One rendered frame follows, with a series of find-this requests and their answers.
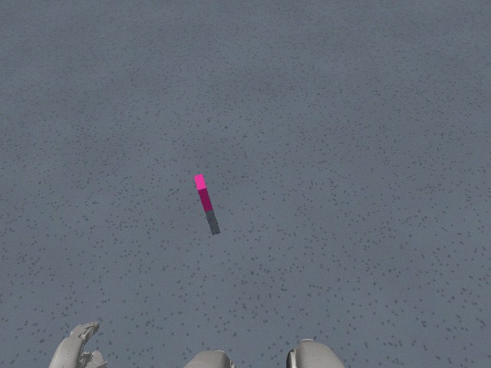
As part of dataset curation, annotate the carton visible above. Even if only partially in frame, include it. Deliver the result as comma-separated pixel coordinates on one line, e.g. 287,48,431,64
194,174,212,212

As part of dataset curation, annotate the left robot hand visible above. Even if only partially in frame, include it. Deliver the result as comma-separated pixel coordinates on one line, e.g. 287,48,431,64
48,321,107,368

